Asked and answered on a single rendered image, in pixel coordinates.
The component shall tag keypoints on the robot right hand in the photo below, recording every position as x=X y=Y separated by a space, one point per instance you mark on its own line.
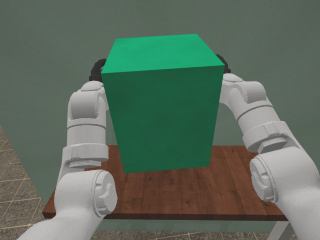
x=226 y=69

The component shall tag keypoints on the right robot forearm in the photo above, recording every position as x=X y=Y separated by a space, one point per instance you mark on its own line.
x=262 y=129

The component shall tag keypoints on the table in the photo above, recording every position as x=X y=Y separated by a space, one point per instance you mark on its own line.
x=222 y=191

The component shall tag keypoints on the robot left upper arm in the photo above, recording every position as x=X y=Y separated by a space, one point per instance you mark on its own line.
x=82 y=200

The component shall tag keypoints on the left robot forearm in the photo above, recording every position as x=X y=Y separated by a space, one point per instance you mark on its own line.
x=86 y=130

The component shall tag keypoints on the carton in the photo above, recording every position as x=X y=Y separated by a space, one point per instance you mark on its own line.
x=163 y=95

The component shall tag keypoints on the robot right upper arm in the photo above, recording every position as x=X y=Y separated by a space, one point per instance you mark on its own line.
x=288 y=178

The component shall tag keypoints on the robot left hand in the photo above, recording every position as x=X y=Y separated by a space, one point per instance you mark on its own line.
x=96 y=71

